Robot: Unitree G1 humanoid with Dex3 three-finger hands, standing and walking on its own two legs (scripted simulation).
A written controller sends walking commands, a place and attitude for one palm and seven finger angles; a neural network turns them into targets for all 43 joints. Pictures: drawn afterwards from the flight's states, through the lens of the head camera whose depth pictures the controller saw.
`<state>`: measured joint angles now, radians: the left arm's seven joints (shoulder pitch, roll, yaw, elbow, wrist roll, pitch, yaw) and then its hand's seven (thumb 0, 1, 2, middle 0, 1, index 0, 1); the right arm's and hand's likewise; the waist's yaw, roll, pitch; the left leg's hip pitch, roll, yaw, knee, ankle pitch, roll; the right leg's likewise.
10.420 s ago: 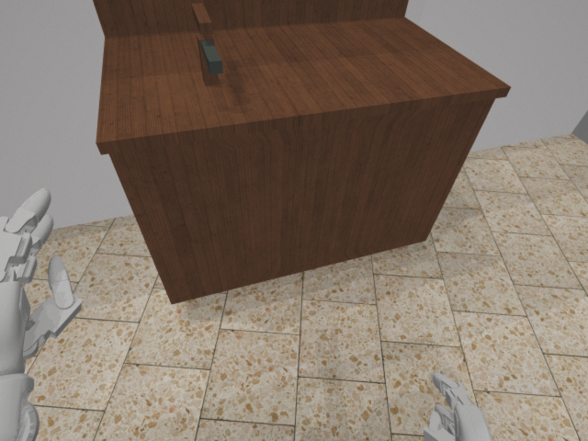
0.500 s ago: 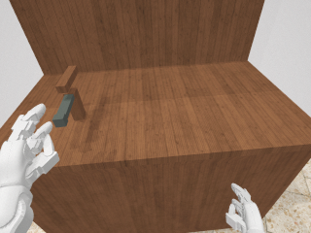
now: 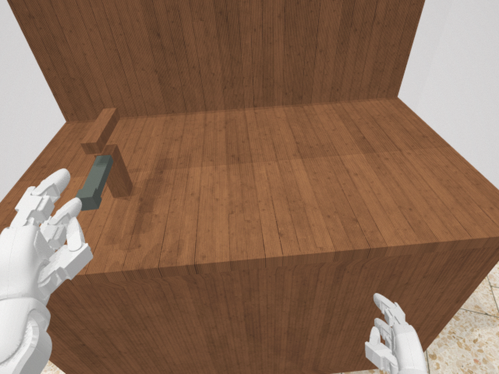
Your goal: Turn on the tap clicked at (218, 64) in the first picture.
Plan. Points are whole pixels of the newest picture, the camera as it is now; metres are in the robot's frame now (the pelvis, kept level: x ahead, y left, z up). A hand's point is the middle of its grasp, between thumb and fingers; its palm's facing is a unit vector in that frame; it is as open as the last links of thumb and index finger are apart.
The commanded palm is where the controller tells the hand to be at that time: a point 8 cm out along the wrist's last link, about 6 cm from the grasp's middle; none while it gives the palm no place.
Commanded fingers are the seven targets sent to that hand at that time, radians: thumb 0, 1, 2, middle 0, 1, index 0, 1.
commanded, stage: reach beside the lever's end, fingers flat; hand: left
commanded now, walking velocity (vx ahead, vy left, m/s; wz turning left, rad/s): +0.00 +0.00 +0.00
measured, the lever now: (88, 199) +0.32 +0.33 +0.15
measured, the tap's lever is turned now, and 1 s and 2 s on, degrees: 3 3 3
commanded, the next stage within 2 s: none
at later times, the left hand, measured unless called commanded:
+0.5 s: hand (84, 236) +0.21 +0.25 +0.19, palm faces +0.43 -0.89 -0.13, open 7.4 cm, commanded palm +0.16 +0.30 +0.19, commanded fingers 0.00 0.90 0.90 -0.20 -0.30 -0.20 -0.30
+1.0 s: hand (72, 230) +0.23 +0.29 +0.17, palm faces +0.47 -0.87 -0.13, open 7.5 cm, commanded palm +0.19 +0.33 +0.17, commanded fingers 0.00 0.90 0.90 -0.18 -0.23 -0.18 -0.23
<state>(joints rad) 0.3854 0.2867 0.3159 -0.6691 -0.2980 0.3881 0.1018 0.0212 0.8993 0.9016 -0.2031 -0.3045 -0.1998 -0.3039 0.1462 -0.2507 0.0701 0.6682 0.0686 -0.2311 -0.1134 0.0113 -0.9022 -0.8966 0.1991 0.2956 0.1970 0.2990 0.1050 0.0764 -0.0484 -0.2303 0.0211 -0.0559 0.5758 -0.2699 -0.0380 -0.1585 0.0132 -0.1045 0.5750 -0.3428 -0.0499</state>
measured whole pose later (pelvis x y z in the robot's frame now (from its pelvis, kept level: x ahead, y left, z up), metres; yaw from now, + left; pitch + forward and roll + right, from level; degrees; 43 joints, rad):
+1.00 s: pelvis +0.00 +0.00 +0.00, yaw +0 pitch -3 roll +0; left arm 0.18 0.35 0.42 -0.27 -0.30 0.27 0.04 0.02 0.90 0.90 -0.19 -0.26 -0.19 -0.26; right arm 0.16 -0.25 0.05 0.70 0.08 -0.24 -0.15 0.01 -0.90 -0.90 0.20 0.30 0.20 0.30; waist 0.09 0.06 -0.02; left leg -0.24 0.02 -0.05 0.54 -0.25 -0.04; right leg -0.17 0.01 -0.10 0.54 -0.32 -0.05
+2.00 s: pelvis +0.00 +0.02 +0.00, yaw -1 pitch +1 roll -1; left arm -0.13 0.47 0.52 0.30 -0.24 0.08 -0.10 0.02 0.90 0.90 -0.15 -0.16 -0.15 -0.15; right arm 0.23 -0.27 0.03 0.71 0.08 -0.21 -0.13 0.01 -0.90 -0.90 0.20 0.30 0.20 0.30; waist 0.03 0.05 -0.02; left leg -0.33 0.01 -0.03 0.56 -0.25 -0.01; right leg -0.25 0.01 -0.08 0.53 -0.30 -0.02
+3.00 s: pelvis +0.00 +0.01 +0.00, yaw -1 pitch +0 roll +0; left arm -0.05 0.39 0.48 0.18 -0.24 0.08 -0.03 0.02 0.90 0.90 -0.15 -0.15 -0.15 -0.15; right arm 0.22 -0.26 0.03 0.70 0.07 -0.19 -0.12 0.01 -0.90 -0.90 0.20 0.30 0.20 0.30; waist 0.04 0.05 -0.03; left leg -0.31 0.02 -0.04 0.55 -0.25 -0.02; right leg -0.24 0.02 -0.08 0.54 -0.30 -0.04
